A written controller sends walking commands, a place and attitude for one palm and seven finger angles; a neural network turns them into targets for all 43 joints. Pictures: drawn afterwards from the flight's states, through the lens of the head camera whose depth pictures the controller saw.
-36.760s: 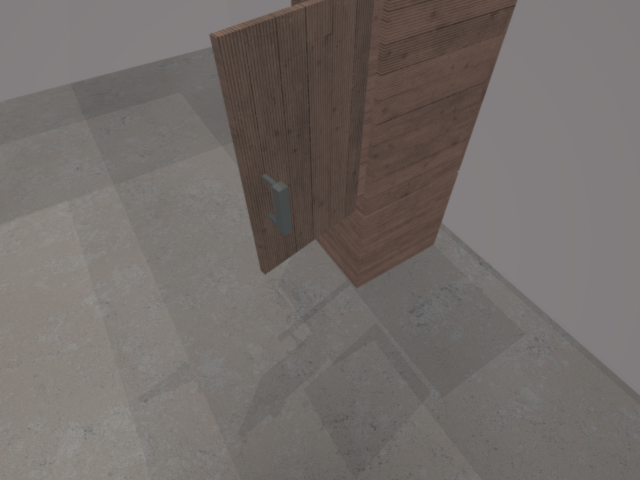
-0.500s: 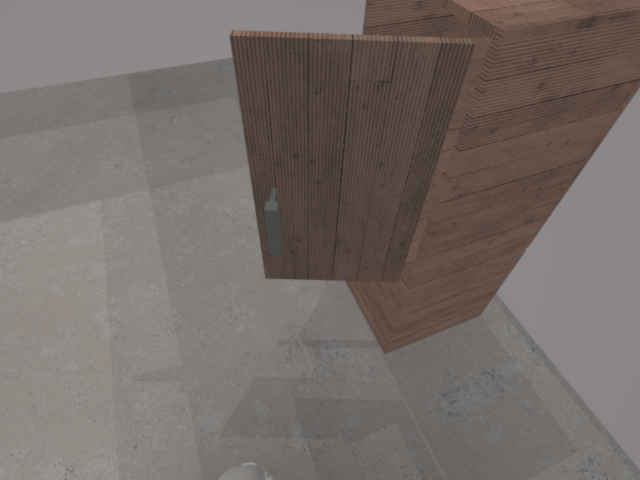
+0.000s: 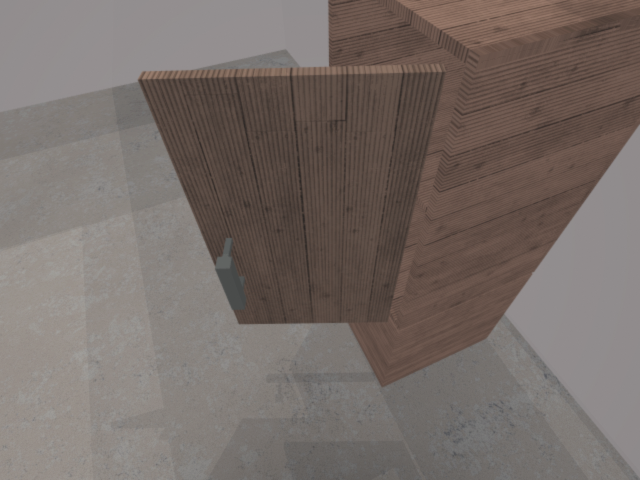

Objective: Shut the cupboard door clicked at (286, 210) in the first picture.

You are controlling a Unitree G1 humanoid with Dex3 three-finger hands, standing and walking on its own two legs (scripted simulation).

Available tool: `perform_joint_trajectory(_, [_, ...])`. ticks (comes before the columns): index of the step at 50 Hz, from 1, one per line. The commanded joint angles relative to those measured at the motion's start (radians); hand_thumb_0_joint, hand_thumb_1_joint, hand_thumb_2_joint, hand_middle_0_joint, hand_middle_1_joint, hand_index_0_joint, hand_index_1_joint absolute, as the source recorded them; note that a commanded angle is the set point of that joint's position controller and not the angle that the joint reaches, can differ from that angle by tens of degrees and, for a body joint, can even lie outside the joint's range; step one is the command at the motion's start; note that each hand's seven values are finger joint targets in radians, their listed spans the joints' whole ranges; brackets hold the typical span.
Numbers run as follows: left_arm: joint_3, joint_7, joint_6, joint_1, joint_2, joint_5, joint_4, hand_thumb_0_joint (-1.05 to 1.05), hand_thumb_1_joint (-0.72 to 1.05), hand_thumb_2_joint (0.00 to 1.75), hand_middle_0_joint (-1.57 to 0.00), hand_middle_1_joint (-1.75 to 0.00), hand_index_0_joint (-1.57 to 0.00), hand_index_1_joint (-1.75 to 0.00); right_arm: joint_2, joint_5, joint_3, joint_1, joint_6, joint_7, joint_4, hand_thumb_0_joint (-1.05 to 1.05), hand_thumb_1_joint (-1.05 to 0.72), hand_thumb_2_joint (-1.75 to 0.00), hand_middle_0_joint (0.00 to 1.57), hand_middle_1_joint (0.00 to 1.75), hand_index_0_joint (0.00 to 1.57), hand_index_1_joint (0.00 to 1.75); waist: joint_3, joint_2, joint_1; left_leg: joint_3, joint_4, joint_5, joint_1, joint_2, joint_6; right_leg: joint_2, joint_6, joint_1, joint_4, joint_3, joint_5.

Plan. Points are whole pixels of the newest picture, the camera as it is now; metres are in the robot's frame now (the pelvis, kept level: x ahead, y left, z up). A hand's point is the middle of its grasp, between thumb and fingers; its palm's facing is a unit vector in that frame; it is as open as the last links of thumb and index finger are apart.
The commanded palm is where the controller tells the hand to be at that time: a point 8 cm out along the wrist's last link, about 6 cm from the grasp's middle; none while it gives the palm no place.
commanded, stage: come to a stop and stand still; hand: left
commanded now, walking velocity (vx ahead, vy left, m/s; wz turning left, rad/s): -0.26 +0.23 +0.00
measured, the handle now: (233, 274) +0.45 +0.18 -0.09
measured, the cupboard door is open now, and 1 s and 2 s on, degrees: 67 67 67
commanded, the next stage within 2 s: look again from close up in 1.08 s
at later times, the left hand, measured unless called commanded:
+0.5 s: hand out of the picture +0.03 +0.22 -0.17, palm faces +0.09 -0.97 -0.23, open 7.4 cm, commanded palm none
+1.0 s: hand out of the picture -0.04 +0.15 -0.16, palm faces +0.02 -0.99 -0.16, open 7.3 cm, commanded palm none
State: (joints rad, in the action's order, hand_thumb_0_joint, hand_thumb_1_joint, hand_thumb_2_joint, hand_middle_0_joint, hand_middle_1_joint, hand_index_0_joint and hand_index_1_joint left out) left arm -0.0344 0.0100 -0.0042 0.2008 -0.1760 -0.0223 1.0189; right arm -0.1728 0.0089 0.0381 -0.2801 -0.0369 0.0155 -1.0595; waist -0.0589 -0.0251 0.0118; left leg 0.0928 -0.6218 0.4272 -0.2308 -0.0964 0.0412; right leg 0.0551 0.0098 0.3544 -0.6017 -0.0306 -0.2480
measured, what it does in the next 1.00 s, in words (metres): steps on the spot: left foot, then right foot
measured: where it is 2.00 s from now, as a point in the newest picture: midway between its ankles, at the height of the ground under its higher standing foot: outside the picture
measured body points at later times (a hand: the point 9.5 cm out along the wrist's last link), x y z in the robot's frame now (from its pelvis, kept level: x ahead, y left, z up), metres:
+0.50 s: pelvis -0.01 +0.02 +0.01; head +0.03 +0.04 +0.46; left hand +0.02 +0.27 -0.15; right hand +0.08 -0.21 -0.13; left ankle -0.01 +0.11 -0.73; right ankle -0.05 -0.12 -0.68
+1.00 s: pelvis -0.04 -0.01 +0.02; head -0.03 +0.00 +0.47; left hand -0.04 +0.20 -0.15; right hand -0.07 -0.24 -0.14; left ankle -0.01 +0.11 -0.73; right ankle -0.06 -0.11 -0.73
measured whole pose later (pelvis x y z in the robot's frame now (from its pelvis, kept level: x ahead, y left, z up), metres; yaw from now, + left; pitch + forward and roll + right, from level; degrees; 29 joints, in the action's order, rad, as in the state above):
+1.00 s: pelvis -0.04 -0.01 +0.02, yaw +0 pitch -2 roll +0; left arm 0.01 0.04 0.01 0.28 -0.14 0.00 1.12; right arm -0.17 0.01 0.01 -0.31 -0.03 0.03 -1.15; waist -0.04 0.03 0.01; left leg 0.08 -0.37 0.16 -0.19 -0.03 0.00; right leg -0.03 -0.03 0.10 -0.38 0.01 -0.25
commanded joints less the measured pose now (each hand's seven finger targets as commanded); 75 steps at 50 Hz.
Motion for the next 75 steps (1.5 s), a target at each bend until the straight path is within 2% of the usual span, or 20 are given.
perform_joint_trajectory(1, [-0.037, 0.019, -0.011, 0.047, -0.195, -0.006, -0.026, 0.00, 0.90, 0.90, -0.20, -0.30, -0.20, -0.30, -0.067, -0.004, 0.017, -0.060, 0.002, 0.008, 0.045, 0.00, -0.90, -0.90, 0.20, 0.30, 0.20, 0.30, 0.079, 0.305, -0.012, -0.033, -0.193, 0.120, -0.104, 0.049, -0.013, 0.272, -0.177, -0.157, 0.247, 0.265, 0.637])
perform_joint_trajectory(4, [-0.050, 0.038, -0.004, 0.067, -0.185, -0.011, -0.024, 0.00, 0.90, 0.90, -0.20, -0.30, -0.20, -0.30, -0.083, -0.010, 0.021, -0.034, 0.004, 0.012, 0.056, 0.00, -0.90, -0.90, 0.20, 0.30, 0.20, 0.30, 0.133, 0.265, -0.041, -0.078, -0.251, 0.137, -0.183, 0.075, -0.006, 0.296, -0.214, -0.302, 0.170, 0.225, 0.943])
perform_joint_trajectory(10, [-0.063, 0.044, 0.013, 0.013, -0.205, -0.011, -0.051, 0.00, 0.90, 0.90, -0.20, -0.30, -0.20, -0.30, -0.072, -0.007, 0.020, -0.007, -0.001, 0.006, 0.088, 0.00, -0.90, -0.90, 0.20, 0.30, 0.20, 0.30, 0.191, 0.185, -0.031, -0.075, -0.069, 0.004, -0.120, 0.092, 0.010, 0.275, -0.200, -0.306, 0.141, 0.173, 0.806])
perform_joint_trajectory(13, [-0.052, 0.038, 0.026, -0.011, -0.165, 0.004, -0.063, 0.00, 0.90, 0.90, -0.20, -0.30, -0.20, -0.30, -0.108, 0.002, 0.023, -0.069, 0.011, 0.001, 0.072, 0.00, -0.90, -0.90, 0.20, 0.30, 0.20, 0.30, 0.187, 0.098, 0.005, -0.078, 0.244, -0.341, 0.128, 0.037, -0.005, 0.170, -0.094, -0.120, 0.051, 0.098, 0.393])
perform_joint_trajectory(14, [-0.042, 0.036, 0.036, 0.014, -0.109, 0.009, -0.075, 0.00, 0.90, 0.90, -0.20, -0.30, -0.20, -0.30, -0.180, 0.013, 0.033, -0.045, 0.021, 0.001, 0.095, 0.00, -0.90, -0.90, 0.20, 0.30, 0.20, 0.30, 0.173, -0.132, -0.007, -0.285, 0.303, -0.579, 0.149, -0.146, -0.073, 0.042, -0.024, -0.001, -0.049, 0.008, 0.030])
perform_joint_trajectory(15, [-0.033, 0.038, 0.048, -0.006, -0.091, 0.009, -0.081, 0.00, 0.90, 0.90, -0.20, -0.30, -0.20, -0.30, -0.226, 0.019, 0.042, -0.003, 0.013, 0.008, 0.119, 0.00, -0.90, -0.90, 0.20, 0.30, 0.20, 0.30, 0.119, -0.239, 0.002, -0.353, 0.334, -0.742, 0.032, -0.257, -0.168, -0.030, 0.004, 0.019, -0.204, 0.012, -0.315])
perform_joint_trajectory(16, [-0.038, 0.037, 0.057, -0.014, -0.105, 0.007, -0.084, 0.00, 0.90, 0.90, -0.20, -0.30, -0.20, -0.30, -0.217, 0.025, 0.032, 0.039, 0.010, 0.014, 0.134, 0.00, -0.90, -0.90, 0.20, 0.30, 0.20, 0.30, 0.086, -0.155, -0.006, -0.291, 0.329, -0.633, -0.066, -0.251, -0.224, -0.033, -0.009, -0.030, -0.324, 0.069, -0.323])
perform_joint_trajectory(19, [-0.043, 0.028, 0.069, 0.006, -0.120, -0.001, -0.059, 0.00, 0.90, 0.90, -0.20, -0.30, -0.20, -0.30, -0.170, 0.022, 0.010, 0.093, 0.021, 0.032, 0.142, 0.00, -0.90, -0.90, 0.20, 0.30, 0.20, 0.30, 0.024, -0.148, -0.033, -0.216, 0.301, -0.704, -0.027, -0.165, -0.199, -0.043, -0.002, 0.060, -0.445, 0.112, -0.229])
perform_joint_trajectory(25, [-0.011, 0.021, 0.045, 0.025, -0.080, 0.007, -0.053, 0.00, 0.90, 0.90, -0.20, -0.30, -0.20, -0.30, -0.172, 0.012, 0.015, 0.041, 0.033, 0.029, 0.104, 0.00, -0.90, -0.90, 0.20, 0.30, 0.20, 0.30, 0.127, -0.106, -0.006, -0.213, 0.266, -0.705, 0.177, -0.157, -0.215, -0.034, 0.012, -0.027, -0.109, 0.034, -0.200])
perform_joint_trajectory(28, [-0.005, 0.024, 0.027, 0.114, -0.084, 0.008, -0.014, 0.00, 0.90, 0.90, -0.20, -0.30, -0.20, -0.30, -0.158, -0.003, 0.014, 0.052, 0.033, 0.022, 0.085, 0.00, -0.90, -0.90, 0.20, 0.30, 0.20, 0.30, 0.137, -0.055, -0.036, -0.186, 0.203, -0.598, 0.114, -0.101, -0.154, -0.034, -0.001, -0.203, 0.202, 0.049, 0.057])
perform_joint_trajectory(31, [0.000, 0.026, 0.003, 0.054, -0.155, 0.005, -0.008, 0.00, 0.90, 0.90, -0.20, -0.30, -0.20, -0.30, -0.088, -0.015, 0.001, 0.037, 0.026, 0.007, 0.080, 0.00, -0.90, -0.90, 0.20, 0.30, 0.20, 0.30, 0.047, 0.151, 0.022, -0.086, 0.188, -0.194, 0.072, 0.050, -0.039, 0.162, -0.095, -0.100, 0.313, 0.245, 0.158])
perform_joint_trajectory(35, [0.011, 0.031, -0.012, 0.094, -0.099, 0.011, 0.022, 0.00, 0.90, 0.90, -0.20, -0.30, -0.20, -0.30, -0.101, -0.002, 0.001, 0.010, 0.040, 0.010, 0.027, 0.00, -0.90, -0.90, 0.20, 0.30, 0.20, 0.30, 0.098, 0.189, 0.007, -0.101, 0.219, -0.408, 0.152, 0.004, -0.053, 0.070, -0.057, -0.153, 0.243, 0.156, 0.327])
perform_joint_trajectory(42, [0.018, 0.031, 0.001, 0.117, -0.078, 0.011, 0.056, 0.00, 0.90, 0.90, -0.20, -0.30, -0.20, -0.30, -0.078, -0.001, -0.017, -0.015, 0.030, 0.009, -0.039, 0.00, -0.90, -0.90, 0.20, 0.30, 0.20, 0.30, -0.080, 0.065, -0.005, -0.105, 0.304, -0.219, 0.086, 0.008, -0.049, 0.042, -0.051, -0.077, 0.350, 0.163, -0.050])
perform_joint_trajectory(47, [0.020, 0.028, 0.003, 0.137, -0.072, 0.013, 0.073, 0.00, 0.90, 0.90, -0.20, -0.30, -0.20, -0.30, -0.066, 0.001, -0.020, -0.054, 0.028, 0.014, -0.060, 0.00, -0.90, -0.90, 0.20, 0.30, 0.20, 0.30, -0.086, 0.018, -0.006, -0.100, 0.316, -0.180, 0.071, 0.010, -0.046, 0.037, -0.053, -0.087, 0.365, 0.165, -0.087])
perform_joint_trajectory(58, [0.023, 0.032, -0.005, 0.163, -0.036, 0.017, 0.097, 0.00, 0.90, 0.90, -0.20, -0.30, -0.20, -0.30, -0.053, -0.001, -0.023, -0.104, 0.047, 0.024, -0.081, 0.00, -0.90, -0.90, 0.20, 0.30, 0.20, 0.30, -0.023, 0.045, -0.007, -0.112, 0.303, -0.293, 0.088, -0.008, -0.050, 0.033, -0.054, -0.144, 0.322, 0.144, 0.058])
perform_joint_trajectory(59, [0.038, 0.066, -0.047, 0.209, -0.061, -0.006, 0.104, 0.00, 0.90, 0.90, -0.20, -0.30, -0.20, -0.30, -0.079, -0.001, -0.033, 0.015, 0.074, 0.005, -0.010, 0.00, -0.90, -0.90, 0.20, 0.30, 0.20, 0.30, -0.051, -0.074, -0.037, -0.076, 0.087, -0.390, 0.002, -0.013, -0.030, 0.090, -0.042, -0.114, 0.288, 0.165, 0.364])
perform_joint_trajectory(61, [0.026, 0.048, -0.045, 0.135, -0.102, 0.008, 0.040, 0.00, 0.90, 0.90, -0.20, -0.30, -0.20, -0.30, -0.038, 0.008, -0.024, -0.072, 0.058, 0.001, 0.004, 0.00, -0.90, -0.90, 0.20, 0.30, 0.20, 0.30, -0.021, -0.094, 0.030, -0.107, 0.145, -0.168, 0.013, 0.022, -0.047, 0.079, -0.085, -0.049, 0.280, 0.177, -0.082])
perform_joint_trajectory(63, [0.030, 0.045, -0.054, 0.162, -0.071, 0.009, 0.045, 0.00, 0.90, 0.90, -0.20, -0.30, -0.20, -0.30, -0.041, 0.010, -0.031, -0.120, 0.072, 0.002, 0.009, 0.00, -0.90, -0.90, 0.20, 0.30, 0.20, 0.30, 0.082, -0.048, 0.021, -0.126, 0.145, -0.313, 0.037, -0.001, -0.059, 0.038, -0.081, -0.128, 0.218, 0.135, 0.062])
perform_joint_trajectory(66, [0.038, 0.042, -0.045, 0.163, -0.046, 0.010, 0.044, 0.00, 0.90, 0.90, -0.20, -0.30, -0.20, -0.30, -0.059, 0.007, -0.027, -0.104, 0.073, 0.006, 0.029, 0.00, -0.90, -0.90, 0.20, 0.30, 0.20, 0.30, 0.053, 0.079, 0.011, -0.134, 0.167, -0.282, 0.017, 0.000, -0.071, 0.024, -0.070, -0.105, 0.200, 0.132, 0.018])
perform_joint_trajectory(75, [0.035, 0.039, -0.027, 0.159, -0.079, 0.007, 0.025, 0.00, 0.90, 0.90, -0.20, -0.30, -0.20, -0.30, -0.097, 0.006, -0.029, -0.052, 0.074, 0.005, 0.025, 0.00, -0.90, -0.90, 0.20, 0.30, 0.20, 0.30, -0.034, 0.056, -0.009, -0.145, 0.233, -0.280, 0.005, -0.006, -0.086, 0.014, -0.051, -0.078, 0.175, 0.118, 0.010])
